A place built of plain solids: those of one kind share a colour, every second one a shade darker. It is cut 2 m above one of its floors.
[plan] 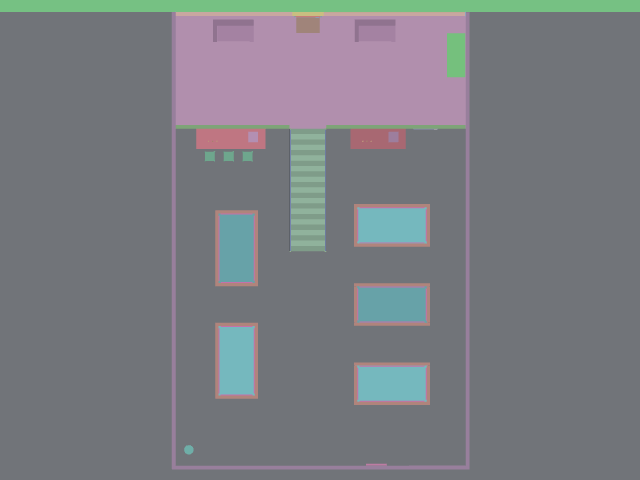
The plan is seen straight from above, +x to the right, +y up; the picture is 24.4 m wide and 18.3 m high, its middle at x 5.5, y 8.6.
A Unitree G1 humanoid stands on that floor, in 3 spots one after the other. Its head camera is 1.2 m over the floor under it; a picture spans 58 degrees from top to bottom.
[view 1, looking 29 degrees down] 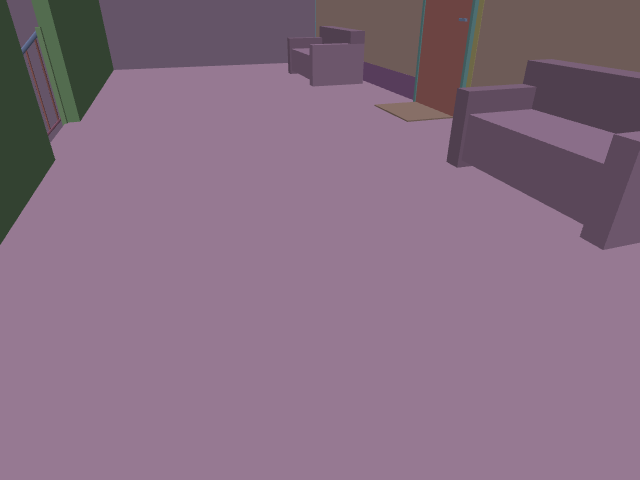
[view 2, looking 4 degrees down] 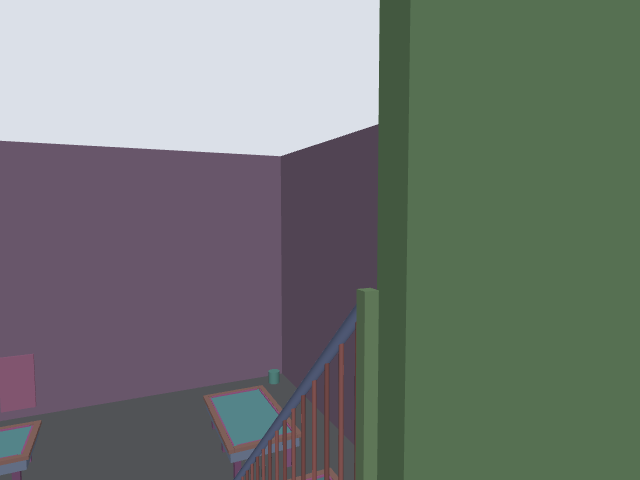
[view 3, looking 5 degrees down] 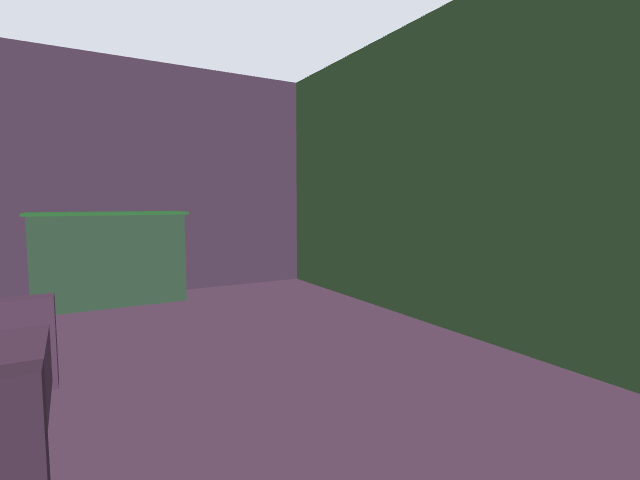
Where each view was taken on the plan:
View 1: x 9.85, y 14.04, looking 162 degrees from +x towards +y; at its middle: upper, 2.48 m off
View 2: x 5.04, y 13.94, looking -115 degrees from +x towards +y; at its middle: wall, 11.96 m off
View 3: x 5.04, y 16.04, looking -30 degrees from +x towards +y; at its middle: entrance_wall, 6.13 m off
